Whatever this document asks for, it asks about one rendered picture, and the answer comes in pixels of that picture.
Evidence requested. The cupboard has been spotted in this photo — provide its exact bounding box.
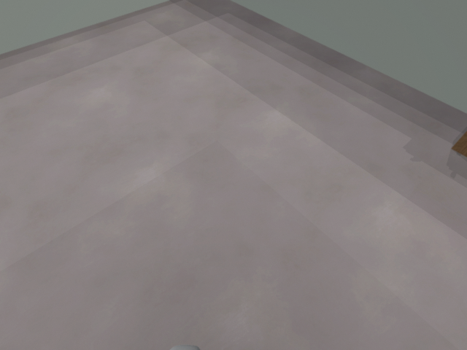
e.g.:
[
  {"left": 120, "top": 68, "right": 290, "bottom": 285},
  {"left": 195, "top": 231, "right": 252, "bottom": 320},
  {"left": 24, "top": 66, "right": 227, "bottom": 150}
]
[{"left": 451, "top": 131, "right": 467, "bottom": 157}]

